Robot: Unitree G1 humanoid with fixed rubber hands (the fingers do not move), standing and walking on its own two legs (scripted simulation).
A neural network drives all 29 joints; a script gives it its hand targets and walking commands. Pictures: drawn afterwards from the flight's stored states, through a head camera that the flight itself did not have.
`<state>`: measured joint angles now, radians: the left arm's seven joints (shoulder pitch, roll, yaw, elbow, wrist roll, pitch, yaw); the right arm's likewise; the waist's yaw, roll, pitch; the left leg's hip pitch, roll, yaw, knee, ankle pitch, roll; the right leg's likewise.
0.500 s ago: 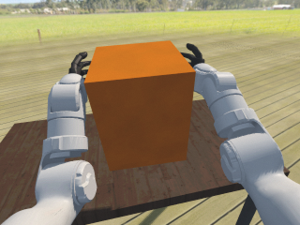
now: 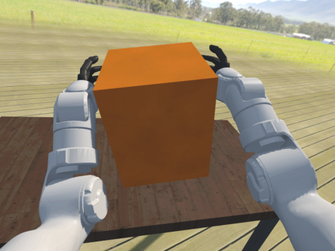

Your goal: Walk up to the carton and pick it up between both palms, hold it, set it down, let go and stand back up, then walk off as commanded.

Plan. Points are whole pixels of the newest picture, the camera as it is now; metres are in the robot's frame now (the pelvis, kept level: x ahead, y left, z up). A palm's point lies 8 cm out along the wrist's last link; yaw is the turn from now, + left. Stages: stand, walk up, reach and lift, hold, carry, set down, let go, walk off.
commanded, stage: hold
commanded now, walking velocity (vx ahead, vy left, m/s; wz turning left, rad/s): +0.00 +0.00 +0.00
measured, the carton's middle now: (158, 112) +0.37 +0.01 +0.25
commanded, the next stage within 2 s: none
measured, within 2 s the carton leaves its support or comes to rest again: neither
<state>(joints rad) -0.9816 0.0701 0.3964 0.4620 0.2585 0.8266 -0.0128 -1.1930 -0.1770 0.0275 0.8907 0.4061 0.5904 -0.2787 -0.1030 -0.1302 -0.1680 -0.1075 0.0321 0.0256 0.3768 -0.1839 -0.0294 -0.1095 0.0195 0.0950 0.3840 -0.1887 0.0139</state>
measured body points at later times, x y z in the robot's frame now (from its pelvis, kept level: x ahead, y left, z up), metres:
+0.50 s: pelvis +0.00 -0.01 +0.00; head -0.10 -0.03 +0.44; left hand +0.38 +0.14 +0.31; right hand +0.39 -0.15 +0.31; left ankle +0.02 +0.13 -0.74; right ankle +0.02 -0.13 -0.74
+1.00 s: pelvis +0.00 +0.00 +0.00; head -0.10 +0.01 +0.44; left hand +0.39 +0.13 +0.31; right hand +0.38 -0.16 +0.32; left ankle +0.02 +0.13 -0.74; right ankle +0.02 -0.13 -0.74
